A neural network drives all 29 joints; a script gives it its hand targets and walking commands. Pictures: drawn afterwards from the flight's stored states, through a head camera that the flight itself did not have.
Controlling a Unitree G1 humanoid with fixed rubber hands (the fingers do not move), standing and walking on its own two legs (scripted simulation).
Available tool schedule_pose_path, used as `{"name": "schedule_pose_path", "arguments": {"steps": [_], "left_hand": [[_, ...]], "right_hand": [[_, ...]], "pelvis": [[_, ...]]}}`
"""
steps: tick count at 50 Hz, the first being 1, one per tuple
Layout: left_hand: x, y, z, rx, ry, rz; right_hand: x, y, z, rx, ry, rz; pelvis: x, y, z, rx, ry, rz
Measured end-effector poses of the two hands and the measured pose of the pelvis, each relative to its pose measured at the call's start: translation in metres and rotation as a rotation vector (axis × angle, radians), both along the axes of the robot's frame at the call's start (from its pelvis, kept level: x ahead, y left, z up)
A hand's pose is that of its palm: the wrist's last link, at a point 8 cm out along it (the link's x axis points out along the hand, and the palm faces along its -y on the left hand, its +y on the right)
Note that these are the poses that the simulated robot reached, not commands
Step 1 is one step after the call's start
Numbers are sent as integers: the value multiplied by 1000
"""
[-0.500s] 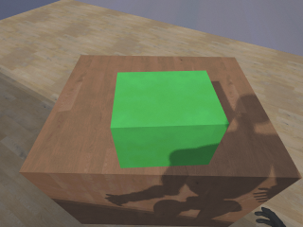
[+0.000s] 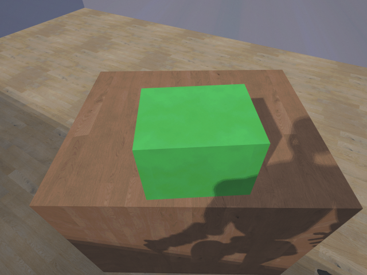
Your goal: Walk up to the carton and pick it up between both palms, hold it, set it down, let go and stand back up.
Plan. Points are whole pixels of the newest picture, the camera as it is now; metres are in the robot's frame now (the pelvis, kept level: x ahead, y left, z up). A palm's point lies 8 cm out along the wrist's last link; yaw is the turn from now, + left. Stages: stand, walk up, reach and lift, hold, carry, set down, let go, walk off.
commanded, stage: stand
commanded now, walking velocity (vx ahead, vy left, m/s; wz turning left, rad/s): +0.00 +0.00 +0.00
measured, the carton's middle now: (195, 141) +0.44 +0.00 +0.04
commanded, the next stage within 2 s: none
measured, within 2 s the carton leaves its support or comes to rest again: neither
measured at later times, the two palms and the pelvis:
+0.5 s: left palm out of the picture +0.02 +0.31 -0.11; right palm out of the picture +0.08 -0.30 -0.10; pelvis +0.00 +0.00 +0.00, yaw +0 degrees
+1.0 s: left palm out of the picture +0.03 +0.31 -0.11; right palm out of the picture +0.08 -0.30 -0.11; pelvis +0.01 +0.00 +0.00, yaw +0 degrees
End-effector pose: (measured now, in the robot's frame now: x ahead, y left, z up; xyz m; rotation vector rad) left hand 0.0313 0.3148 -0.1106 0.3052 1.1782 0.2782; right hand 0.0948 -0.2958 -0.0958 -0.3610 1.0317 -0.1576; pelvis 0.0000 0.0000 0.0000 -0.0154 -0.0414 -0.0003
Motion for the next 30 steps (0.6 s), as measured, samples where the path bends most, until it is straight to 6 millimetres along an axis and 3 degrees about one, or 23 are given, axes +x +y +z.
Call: {"name": "schedule_pose_path", "arguments": {"steps": [11,30], "left_hand": [[-9,0,-1,4,27,10],[-9,-1,2,13,46,12]], "right_hand": [[-11,-4,-5,-2,39,-15],[-13,-8,-9,4,64,-18]], "pelvis": [[-1,-1,0,1,-2,0],[2,-4,1,6,3,0]]}}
